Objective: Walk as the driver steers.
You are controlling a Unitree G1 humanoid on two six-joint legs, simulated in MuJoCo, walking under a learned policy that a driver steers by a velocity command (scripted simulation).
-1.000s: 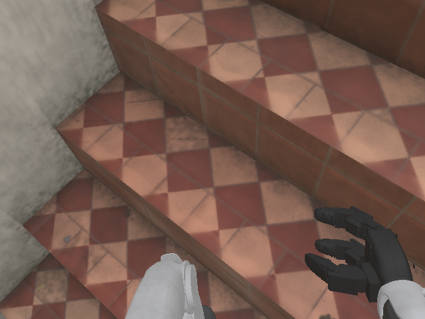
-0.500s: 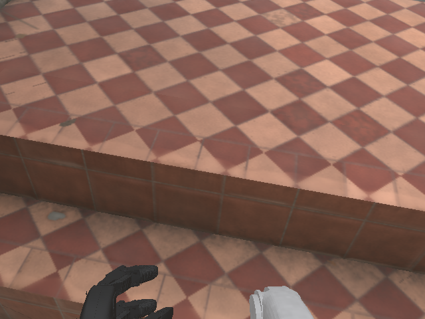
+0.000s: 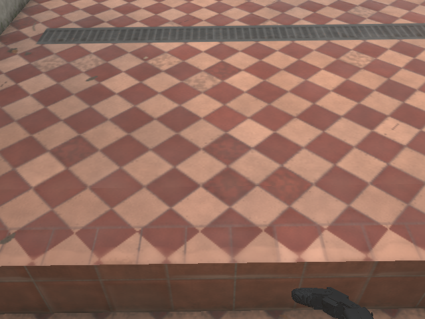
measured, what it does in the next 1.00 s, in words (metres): steps on the spot: left foot, then right foot 0.22 m lower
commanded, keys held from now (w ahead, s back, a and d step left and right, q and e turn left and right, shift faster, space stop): w+e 0.36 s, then w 0.10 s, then w+q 0.54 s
